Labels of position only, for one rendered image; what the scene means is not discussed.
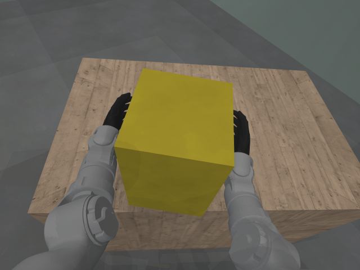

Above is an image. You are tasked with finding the left robot upper arm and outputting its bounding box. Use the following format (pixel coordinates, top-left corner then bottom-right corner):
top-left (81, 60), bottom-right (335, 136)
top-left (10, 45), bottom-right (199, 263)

top-left (12, 195), bottom-right (119, 270)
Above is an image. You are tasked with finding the right robot upper arm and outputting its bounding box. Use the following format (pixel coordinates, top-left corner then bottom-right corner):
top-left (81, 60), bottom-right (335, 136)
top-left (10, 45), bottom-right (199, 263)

top-left (229, 223), bottom-right (312, 270)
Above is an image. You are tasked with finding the left robot forearm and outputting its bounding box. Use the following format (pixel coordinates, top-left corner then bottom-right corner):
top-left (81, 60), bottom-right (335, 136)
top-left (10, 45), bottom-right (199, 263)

top-left (44, 125), bottom-right (119, 247)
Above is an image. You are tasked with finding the carton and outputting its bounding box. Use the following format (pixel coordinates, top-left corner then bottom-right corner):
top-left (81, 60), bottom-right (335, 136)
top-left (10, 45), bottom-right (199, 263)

top-left (114, 68), bottom-right (235, 217)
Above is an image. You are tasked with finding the right robot forearm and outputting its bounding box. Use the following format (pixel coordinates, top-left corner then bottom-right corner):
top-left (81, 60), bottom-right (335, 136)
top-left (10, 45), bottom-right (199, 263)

top-left (224, 152), bottom-right (284, 239)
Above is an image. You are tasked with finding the robot left hand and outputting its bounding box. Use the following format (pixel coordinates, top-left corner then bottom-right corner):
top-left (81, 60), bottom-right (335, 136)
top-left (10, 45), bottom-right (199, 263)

top-left (103, 93), bottom-right (132, 131)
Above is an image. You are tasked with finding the pedestal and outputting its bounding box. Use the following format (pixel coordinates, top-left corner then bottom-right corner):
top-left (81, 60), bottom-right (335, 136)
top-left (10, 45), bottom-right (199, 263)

top-left (28, 58), bottom-right (360, 251)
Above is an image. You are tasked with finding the robot right hand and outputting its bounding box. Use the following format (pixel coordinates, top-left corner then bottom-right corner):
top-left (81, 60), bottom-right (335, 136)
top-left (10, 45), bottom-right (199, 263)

top-left (233, 110), bottom-right (250, 155)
